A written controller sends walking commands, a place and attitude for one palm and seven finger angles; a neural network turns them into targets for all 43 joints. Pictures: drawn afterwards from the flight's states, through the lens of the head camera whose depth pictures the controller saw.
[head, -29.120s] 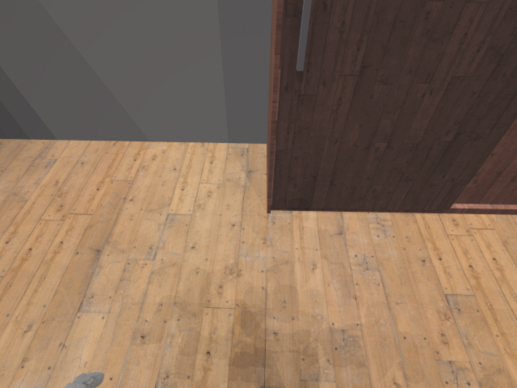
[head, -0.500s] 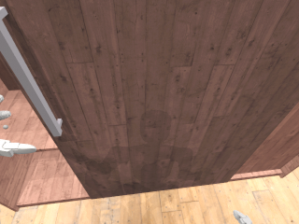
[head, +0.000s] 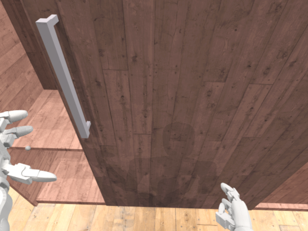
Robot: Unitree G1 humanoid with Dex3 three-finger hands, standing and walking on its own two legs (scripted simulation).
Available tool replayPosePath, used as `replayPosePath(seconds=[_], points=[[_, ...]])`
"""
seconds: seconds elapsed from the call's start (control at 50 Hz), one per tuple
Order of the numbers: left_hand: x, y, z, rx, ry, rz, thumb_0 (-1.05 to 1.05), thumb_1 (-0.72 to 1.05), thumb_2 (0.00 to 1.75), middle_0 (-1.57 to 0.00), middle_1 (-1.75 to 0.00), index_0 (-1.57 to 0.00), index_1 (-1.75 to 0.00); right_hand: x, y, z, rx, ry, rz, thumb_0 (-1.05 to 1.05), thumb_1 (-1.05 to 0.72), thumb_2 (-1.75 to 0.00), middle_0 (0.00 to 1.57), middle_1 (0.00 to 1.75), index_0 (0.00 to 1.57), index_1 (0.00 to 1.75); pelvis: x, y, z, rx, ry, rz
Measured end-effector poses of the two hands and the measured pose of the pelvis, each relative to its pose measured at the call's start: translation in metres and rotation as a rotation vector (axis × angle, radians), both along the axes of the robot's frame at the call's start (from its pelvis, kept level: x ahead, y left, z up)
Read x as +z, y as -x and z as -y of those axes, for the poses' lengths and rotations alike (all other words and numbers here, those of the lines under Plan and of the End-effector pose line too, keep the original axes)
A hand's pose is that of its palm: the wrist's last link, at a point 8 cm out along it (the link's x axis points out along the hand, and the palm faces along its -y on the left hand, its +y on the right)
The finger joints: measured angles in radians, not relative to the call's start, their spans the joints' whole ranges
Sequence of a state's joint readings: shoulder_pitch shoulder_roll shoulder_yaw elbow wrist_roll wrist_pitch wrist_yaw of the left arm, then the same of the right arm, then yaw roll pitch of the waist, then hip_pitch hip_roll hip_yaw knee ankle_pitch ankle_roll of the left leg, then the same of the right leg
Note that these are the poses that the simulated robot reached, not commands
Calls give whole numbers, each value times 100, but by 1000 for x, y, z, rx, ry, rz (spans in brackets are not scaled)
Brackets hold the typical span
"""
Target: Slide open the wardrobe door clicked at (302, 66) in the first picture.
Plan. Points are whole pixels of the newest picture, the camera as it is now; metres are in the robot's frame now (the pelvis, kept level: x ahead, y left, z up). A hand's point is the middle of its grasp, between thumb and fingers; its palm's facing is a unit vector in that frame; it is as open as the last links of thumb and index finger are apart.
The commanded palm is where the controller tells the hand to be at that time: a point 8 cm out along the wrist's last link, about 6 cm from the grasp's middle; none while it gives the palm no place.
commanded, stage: draw the hand back to the body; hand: left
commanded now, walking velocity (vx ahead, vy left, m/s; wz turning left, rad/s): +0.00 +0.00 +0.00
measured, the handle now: (72, 88) +0.37 +0.28 +0.19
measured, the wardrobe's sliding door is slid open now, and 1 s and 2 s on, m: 0.43 0.43 0.43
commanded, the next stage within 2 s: step back with the hand held close in 1.64 s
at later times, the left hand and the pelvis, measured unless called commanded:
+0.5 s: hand (33, 160) +0.18 +0.28 +0.15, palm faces +0.21 -0.98 -0.05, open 14.7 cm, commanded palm +0.14 +0.32 +0.17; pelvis -0.03 -0.02 +0.00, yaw -1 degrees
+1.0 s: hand (41, 149) +0.20 +0.27 +0.16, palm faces +0.47 -0.81 -0.35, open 11.4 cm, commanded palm +0.15 +0.30 +0.18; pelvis +0.01 +0.00 +0.01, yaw -2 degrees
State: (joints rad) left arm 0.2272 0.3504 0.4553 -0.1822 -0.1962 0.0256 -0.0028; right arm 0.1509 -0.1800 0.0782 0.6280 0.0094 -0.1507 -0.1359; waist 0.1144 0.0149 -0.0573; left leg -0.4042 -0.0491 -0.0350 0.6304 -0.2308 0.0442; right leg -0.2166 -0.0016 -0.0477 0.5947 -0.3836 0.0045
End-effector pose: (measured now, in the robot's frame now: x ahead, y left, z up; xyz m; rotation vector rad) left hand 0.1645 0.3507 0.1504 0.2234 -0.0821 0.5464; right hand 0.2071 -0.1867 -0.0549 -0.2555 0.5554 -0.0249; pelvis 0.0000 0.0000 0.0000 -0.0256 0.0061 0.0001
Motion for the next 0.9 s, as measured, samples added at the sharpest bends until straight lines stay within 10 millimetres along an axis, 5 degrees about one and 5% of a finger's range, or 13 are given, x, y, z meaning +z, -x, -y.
replayPosePath(seconds=[0.1,0.26,0.42,0.62,0.72,0.9], points=[[1,-3,6,-50,17,4,-2,-55,20,-25,-115,-26,-115,-9,27,17,-44,9,-44,1,-90,-90,21,30,21,30,0,8,6,-2,1,16],[3,-13,15,-369,149,-54,-2,-55,20,-25,-115,-26,-115,-6,68,59,-159,29,-16,1,-90,-90,21,30,21,30,3,17,15,-14,6,56],[11,8,14,-346,147,-13,-2,-55,20,-25,-115,-26,-115,5,82,84,-188,33,74,1,-90,-90,20,30,21,30,1,24,18,-23,10,62],[9,18,29,-270,38,-36,-2,-49,24,-25,-111,-25,-111,8,64,62,-110,22,114,1,-90,-90,20,30,20,30,1,25,17,-11,14,76],[16,23,28,-83,-126,-36,-2,-36,30,-24,-103,-25,-103,7,52,44,-71,1,75,1,-90,-90,20,30,21,30,5,20,13,-21,12,72],[20,19,38,-38,-177,-25,-1,-6,44,-23,-86,-24,-86,-3,37,27,-42,-1,-34,1,-90,-90,20,30,21,30,10,2,3,-26,-9,80]])
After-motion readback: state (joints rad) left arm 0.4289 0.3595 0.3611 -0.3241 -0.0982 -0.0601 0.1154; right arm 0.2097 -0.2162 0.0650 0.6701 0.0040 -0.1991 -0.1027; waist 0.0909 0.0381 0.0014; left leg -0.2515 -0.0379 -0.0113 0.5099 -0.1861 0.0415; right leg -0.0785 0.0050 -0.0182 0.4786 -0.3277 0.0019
